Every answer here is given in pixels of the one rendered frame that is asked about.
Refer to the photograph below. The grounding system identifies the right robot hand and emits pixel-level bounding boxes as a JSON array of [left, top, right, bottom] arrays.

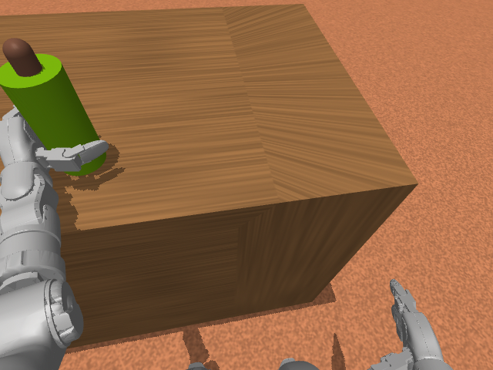
[[367, 279, 444, 370]]

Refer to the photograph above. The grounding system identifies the left robot hand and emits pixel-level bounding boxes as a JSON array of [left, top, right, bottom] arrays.
[[0, 105, 109, 172]]

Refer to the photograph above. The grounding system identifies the left robot arm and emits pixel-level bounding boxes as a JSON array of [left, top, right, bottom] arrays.
[[0, 161, 83, 370]]

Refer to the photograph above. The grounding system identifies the bottle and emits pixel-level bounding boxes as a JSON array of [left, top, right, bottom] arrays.
[[0, 38, 106, 176]]

